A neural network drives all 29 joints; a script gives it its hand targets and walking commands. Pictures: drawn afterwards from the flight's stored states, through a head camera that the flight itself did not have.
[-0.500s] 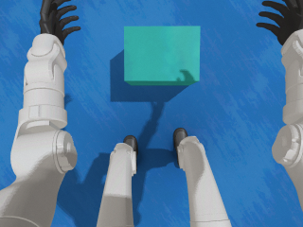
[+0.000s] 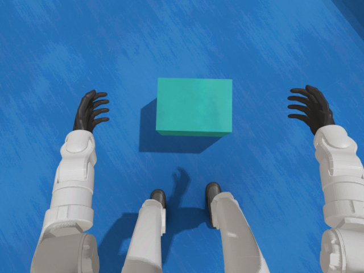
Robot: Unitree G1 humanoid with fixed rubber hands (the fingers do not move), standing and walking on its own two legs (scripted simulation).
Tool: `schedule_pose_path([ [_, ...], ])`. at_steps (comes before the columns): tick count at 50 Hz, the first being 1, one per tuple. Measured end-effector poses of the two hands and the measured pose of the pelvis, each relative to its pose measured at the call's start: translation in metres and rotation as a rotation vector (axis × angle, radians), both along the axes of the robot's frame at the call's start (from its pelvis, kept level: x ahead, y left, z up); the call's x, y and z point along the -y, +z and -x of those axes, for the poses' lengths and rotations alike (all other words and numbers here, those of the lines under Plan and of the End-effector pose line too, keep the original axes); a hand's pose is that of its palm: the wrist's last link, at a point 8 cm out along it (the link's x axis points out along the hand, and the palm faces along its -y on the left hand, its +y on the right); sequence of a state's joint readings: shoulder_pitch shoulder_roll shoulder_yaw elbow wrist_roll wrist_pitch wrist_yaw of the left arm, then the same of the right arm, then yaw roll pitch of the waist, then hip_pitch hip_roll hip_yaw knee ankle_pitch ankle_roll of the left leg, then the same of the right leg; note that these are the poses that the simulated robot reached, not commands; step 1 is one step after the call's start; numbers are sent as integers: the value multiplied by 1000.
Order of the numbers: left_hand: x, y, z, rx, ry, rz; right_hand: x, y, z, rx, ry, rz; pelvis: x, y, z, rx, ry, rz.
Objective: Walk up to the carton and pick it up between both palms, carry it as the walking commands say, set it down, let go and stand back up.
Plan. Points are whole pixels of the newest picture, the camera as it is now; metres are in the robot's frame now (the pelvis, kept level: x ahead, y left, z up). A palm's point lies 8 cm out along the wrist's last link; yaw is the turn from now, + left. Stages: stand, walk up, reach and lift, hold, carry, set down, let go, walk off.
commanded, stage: let go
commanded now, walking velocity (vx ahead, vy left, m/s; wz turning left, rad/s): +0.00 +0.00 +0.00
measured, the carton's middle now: (193, 110) +0.52 -0.05 -0.59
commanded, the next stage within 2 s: stand in 0.94 s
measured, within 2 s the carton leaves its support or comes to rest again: neither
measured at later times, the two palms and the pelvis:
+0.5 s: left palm (35, 216) +0.24 +0.25 +0.00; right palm (336, 214) +0.21 -0.23 +0.00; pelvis +0.05 +0.02 +0.07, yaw -2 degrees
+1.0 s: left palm (26, 237) +0.21 +0.26 +0.00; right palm (345, 215) +0.21 -0.24 +0.01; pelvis +0.06 +0.01 +0.08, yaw -1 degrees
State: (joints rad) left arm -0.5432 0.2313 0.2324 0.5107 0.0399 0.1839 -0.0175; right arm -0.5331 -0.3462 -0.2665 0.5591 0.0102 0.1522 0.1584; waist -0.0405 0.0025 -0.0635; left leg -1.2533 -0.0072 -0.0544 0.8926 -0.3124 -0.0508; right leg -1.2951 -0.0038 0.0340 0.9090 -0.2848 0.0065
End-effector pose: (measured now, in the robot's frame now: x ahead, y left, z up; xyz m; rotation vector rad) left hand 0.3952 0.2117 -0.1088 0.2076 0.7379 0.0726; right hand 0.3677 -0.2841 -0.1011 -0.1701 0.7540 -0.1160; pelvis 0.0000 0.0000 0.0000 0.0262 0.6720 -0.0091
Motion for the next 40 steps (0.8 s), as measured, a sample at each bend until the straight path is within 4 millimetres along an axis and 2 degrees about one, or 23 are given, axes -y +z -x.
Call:
schedule_pose_path([
  [11, -17, 63, 66, -12, 5, 27, -25, 60, 69, -20, 16, -5, -7, 42, -24, 240, -2, 18],
  [20, -27, 94, 128, -29, 0, 39, -48, 88, 131, -49, 11, -5, -15, 66, -45, 431, -10, 31],
  [25, -34, 109, 155, -32, -3, 37, -56, 100, 157, -65, 12, -5, -18, 75, -53, 537, -14, 38],
  [30, -40, 119, 171, -39, -17, 28, -60, 109, 167, -58, 9, -7, -19, 80, -56, 636, -13, 41],
  [40, -41, 126, 174, -48, -18, 27, -66, 117, 154, -35, 33, -17, -18, 81, -54, 754, -8, 38],
])
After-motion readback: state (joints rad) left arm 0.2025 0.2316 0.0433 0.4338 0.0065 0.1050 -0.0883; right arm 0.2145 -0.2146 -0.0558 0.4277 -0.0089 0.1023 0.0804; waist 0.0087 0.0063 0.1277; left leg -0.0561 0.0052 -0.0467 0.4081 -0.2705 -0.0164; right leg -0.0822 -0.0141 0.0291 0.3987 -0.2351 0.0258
